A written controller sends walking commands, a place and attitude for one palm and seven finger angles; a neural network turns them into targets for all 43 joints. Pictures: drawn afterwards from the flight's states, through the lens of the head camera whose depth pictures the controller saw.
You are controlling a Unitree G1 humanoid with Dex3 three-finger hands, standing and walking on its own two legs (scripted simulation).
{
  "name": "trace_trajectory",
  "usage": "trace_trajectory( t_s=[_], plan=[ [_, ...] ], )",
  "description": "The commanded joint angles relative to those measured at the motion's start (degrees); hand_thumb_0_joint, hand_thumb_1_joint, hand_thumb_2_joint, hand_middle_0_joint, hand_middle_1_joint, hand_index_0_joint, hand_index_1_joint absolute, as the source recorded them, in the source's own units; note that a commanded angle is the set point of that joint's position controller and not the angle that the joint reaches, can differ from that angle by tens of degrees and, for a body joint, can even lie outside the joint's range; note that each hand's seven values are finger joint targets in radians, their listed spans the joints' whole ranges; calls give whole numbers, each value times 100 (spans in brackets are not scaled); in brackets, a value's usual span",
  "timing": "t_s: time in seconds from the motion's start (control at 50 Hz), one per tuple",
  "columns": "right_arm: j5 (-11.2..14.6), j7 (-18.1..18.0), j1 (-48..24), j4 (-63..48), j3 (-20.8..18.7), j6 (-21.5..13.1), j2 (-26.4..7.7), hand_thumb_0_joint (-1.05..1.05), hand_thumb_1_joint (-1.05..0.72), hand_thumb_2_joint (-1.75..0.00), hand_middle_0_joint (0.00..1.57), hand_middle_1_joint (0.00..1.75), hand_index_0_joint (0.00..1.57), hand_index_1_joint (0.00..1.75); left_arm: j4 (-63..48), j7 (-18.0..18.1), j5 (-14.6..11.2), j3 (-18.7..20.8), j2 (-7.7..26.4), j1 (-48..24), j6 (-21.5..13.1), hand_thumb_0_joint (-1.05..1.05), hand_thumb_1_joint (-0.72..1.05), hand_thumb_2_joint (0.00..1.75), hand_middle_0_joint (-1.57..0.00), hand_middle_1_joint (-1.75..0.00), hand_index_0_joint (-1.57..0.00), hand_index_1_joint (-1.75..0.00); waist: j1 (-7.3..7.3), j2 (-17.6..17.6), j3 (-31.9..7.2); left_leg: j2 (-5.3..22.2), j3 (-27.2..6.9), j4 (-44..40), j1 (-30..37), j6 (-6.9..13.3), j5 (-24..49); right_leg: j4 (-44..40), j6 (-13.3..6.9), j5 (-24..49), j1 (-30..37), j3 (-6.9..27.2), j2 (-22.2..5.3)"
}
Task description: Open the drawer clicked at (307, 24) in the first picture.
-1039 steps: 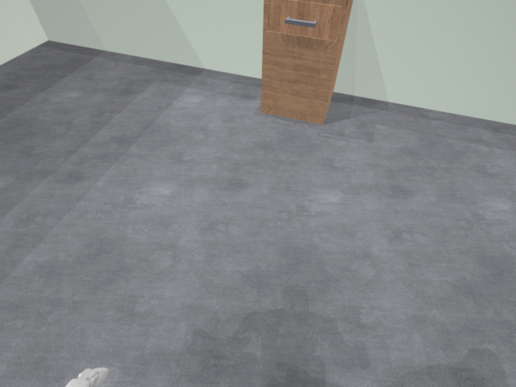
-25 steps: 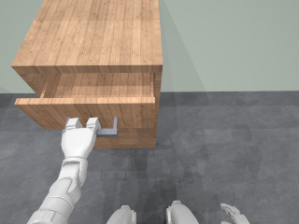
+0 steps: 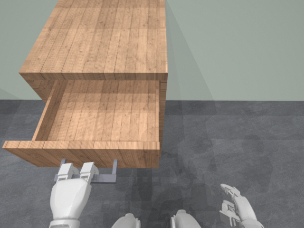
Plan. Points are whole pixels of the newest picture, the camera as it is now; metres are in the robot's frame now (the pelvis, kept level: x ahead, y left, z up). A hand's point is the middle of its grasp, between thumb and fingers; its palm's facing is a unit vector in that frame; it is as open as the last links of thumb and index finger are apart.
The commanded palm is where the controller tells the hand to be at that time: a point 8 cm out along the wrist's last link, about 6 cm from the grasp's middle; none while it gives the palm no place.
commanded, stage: pull the drawer open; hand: left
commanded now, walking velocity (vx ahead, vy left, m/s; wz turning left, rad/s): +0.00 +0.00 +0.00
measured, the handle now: (87, 170) +0.27 +0.20 -0.05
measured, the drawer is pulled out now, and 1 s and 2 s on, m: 0.22 0.30 0.30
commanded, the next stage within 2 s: open the thumb to release the handle in 0.74 s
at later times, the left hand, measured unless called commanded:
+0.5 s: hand out of the picture +0.13 +0.20 -0.06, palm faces -0.14 -0.12 -0.98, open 6.0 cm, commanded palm +0.09 +0.20 -0.02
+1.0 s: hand out of the picture +0.13 +0.20 -0.07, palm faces -0.08 -0.07 -0.99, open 6.1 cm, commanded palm +0.11 +0.21 -0.02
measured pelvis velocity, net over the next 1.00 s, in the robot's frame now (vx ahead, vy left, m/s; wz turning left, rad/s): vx -0.04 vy -0.03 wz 0.05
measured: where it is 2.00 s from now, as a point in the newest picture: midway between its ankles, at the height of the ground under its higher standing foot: outside the picture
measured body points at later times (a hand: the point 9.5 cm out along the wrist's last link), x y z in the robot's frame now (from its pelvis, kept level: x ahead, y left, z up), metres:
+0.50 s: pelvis -0.01 -0.02 -0.03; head +0.09 -0.05 +0.41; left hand +0.13 +0.20 -0.01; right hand +0.22 -0.22 -0.15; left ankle -0.04 +0.10 -0.65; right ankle +0.00 -0.10 -0.65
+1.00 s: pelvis -0.04 -0.03 -0.04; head +0.06 -0.06 +0.40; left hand +0.13 +0.20 -0.01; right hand +0.17 -0.25 -0.16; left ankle -0.04 +0.10 -0.65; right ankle +0.00 -0.10 -0.65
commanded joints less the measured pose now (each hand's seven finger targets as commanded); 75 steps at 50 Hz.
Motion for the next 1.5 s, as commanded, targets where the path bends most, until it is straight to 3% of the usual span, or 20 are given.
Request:
trace_trajectory(
  t_s=[0.0, 0.18, 0.32, 0.4, 0.46, 0.52, 0.62, 0.76, 0.8, 0.82, 0.84, 0.92, 1.02, 1.1, 1.16, 1.22, 1.3, 1.36, 1.44, 1.48],
  plan=[
    [-72, -40, -227, -890, -211, -304, -601, 0, -90, -90, 20, 30, 20, 30, -936, 221, -73, 467, 585, 1415, -202, 0, 90, 90, -40, -135, -40, -135, 308, -37, -1409, -112, -357, -480, 1196, -84, 3304, -456, -173, 2976, 1161, 56, -22],
    [-156, -30, -401, -1146, -115, -396, -501, 0, -90, -90, 20, 30, 20, 30, -1405, 106, -48, 585, 657, 2216, -684, 0, 90, 90, -40, -135, -40, -135, 403, -246, -1292, -221, -320, -188, 841, -69, 2769, -299, -167, 2750, 925, 153, -74],
    [-193, -42, -546, -1203, -64, -459, -335, 0, -90, -90, 20, 30, 20, 30, -1654, 30, -157, 1071, 996, 3008, -1050, 0, 90, 90, -40, -135, -40, -135, 612, -364, -1403, -334, -243, 11, 387, -95, 2309, -169, -183, 2790, 1026, 443, -134],
    [-248, -81, -587, -1098, -95, -452, -342, 0, -90, -90, 20, 30, 20, 30, -1808, 65, -100, 1201, 1117, 2519, -1194, 0, 90, 90, -40, -135, -40, -135, 491, -327, -1326, -318, -259, 193, 96, -58, 2038, -100, -189, 2631, 816, 476, -165],
    [-270, -89, -568, -1049, -115, -460, -351, 0, -90, -90, 20, 30, 20, 30, -1710, 90, -98, 1343, 1183, 2587, -1282, 0, 90, 90, -40, -135, -40, -135, 552, -371, -1433, -348, -249, 324, -52, -92, 1866, -36, -167, 2492, 716, 615, -198],
    [-270, -102, -562, -1044, -142, -431, -355, 0, -90, -90, 20, 30, 20, 30, -1809, 112, -167, 1409, 1220, 2571, -1227, 0, 90, 90, -40, -135, -40, -135, 552, -365, -1653, -366, -216, 335, -93, -97, 1829, -22, -152, 2438, 825, 632, -226],
    [-218, -208, -584, -971, -181, -379, -346, 0, -90, -90, 20, 30, 20, 30, -1702, 120, -295, 1508, 1273, 2232, -1072, 0, 90, 90, -40, -135, -40, -135, 486, -601, -1551, -352, -184, 334, -460, -66, 1473, -182, -98, 2083, 1024, 705, -284],
    [-154, -291, -599, -903, -230, -345, -365, 0, -90, -90, 20, 30, 20, 30, -1572, 138, -318, 1427, 1229, 2176, -961, 0, 90, 90, -40, -135, -40, -135, 488, -452, -1436, -324, -160, 227, -450, -44, 1320, -308, -107, 1714, 1017, 647, -268],
    [-132, -322, -643, -883, -231, -347, -358, 0, -90, -90, 20, 30, 20, 30, -1531, 135, -375, 1476, 1233, 2076, -908, 0, 90, 90, -40, -135, -40, -135, 455, -465, -1429, -305, -161, 183, -485, -15, 1293, -366, -115, 1691, 1129, 620, -271],
    [-163, -339, -567, -783, -228, -324, -484, 0, -90, -90, 20, 30, 20, 30, -1565, 190, -269, 1383, 1361, 1118, -900, 0, 90, 90, -40, -135, -40, -135, 204, -472, -1301, -278, -189, 298, -510, -12, 1167, -365, -72, 1473, 729, 677, -294],
    [-157, -369, -543, -814, -256, -346, -456, 0, -90, -90, 20, 30, 20, 30, -1494, 229, -257, 1408, 1290, 1232, -892, 0, 83, 87, -40, -134, -40, -134, 302, -347, -1267, -269, -182, 269, -532, -4, 1075, -399, -81, 1239, 818, 602, -288],
    [-146, -391, -510, -805, -235, -387, -465, 0, -90, -90, 20, 30, 20, 30, -1304, 246, -292, 1344, 1256, 1304, -790, 0, 55, 75, -38, -131, -38, -131, 324, -360, -1403, -270, -154, 204, -417, -3, 1085, -468, -70, 1130, 877, 583, -304],
    [-97, -424, -493, -817, -235, -382, -516, 0, -90, -90, 20, 30, 20, 30, -1356, 215, -351, 1192, 1238, 1080, -627, 0, 20, 60, -35, -127, -35, -127, 273, -336, -1443, -267, -154, 102, -301, 11, 1064, -574, -54, 1041, 962, 563, -303],
    [-70, -457, -538, -809, -216, -386, -535, 0, -90, -90, 20, 30, 20, 30, -1221, 184, -355, 1117, 1211, 960, -553, 0, -8, 48, -33, -124, -33, -124, 241, -416, -1187, -240, -186, 21, -340, 27, 994, -680, -76, 966, 976, 552, -289],
    [-81, -434, -499, -819, -208, -382, -535, 0, -90, -90, 20, 30, 20, 30, -1194, 170, -300, 1030, 1169, 1117, -579, 0, -29, 39, -32, -122, -32, -122, 288, -392, -1222, -254, -187, -22, -232, 11, 1034, -637, -78, 971, 899, 482, -266],
    [-94, -427, -487, -810, -193, -399, -557, 0, -90, -90, 20, 30, 20, 30, -1269, 166, -291, 953, 1155, 906, -596, 0, -50, 30, -30, -120, -30, -120, 240, -217, -1219, -242, -184, -32, -124, 23, 1072, -655, -80, 998, 835, 476, -276],
    [-97, -437, -517, -815, -198, -417, -539, 0, -90, -90, 20, 30, 20, 30, -1157, 166, -323, 1085, 1198, 1072, -615, 0, -50, 30, -30, -120, -30, -120, 274, -397, -1134, -231, -207, -37, -205, 23, 1119, -655, -102, 1200, 961, 498, -263],
    [-117, -407, -483, -820, -204, -411, -538, 0, -90, -90, 20, 30, 20, 30, -1238, 182, -275, 1108, 1224, 1187, -683, 0, -50, 30, -30, -120, -30, -120, 339, -264, -1296, -254, -212, -24, -114, 1, 1216, -549, -107, 1265, 881, 477, -247],
    [-141, -361, -464, -859, -215, -417, -573, 0, -90, -90, 20, 30, 20, 30, -1336, 165, -248, 789, 974, 1068, -679, 0, -50, 30, -30, -120, -30, -120, 239, -135, -1185, -222, -256, -70, 106, 10, 1279, -502, -124, 1243, 636, 267, -230],
    [-153, -358, -456, -864, -222, -426, -576, 0, -90, -90, 20, 30, 20, 30, -1358, 162, -247, 775, 988, 993, -670, 0, -50, 30, -30, -120, -30, -120, 217, -273, -1204, -218, -251, -31, 42, 17, 1236, -525, -94, 1210, 658, 270, -251]
  ],
)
